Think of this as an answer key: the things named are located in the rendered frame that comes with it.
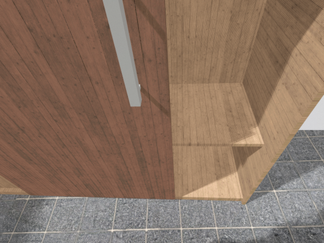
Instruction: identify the wardrobe door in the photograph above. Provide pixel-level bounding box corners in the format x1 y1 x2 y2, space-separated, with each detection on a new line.
0 0 175 199
0 175 19 188

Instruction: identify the handle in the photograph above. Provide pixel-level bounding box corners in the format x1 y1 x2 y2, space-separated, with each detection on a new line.
103 0 142 107

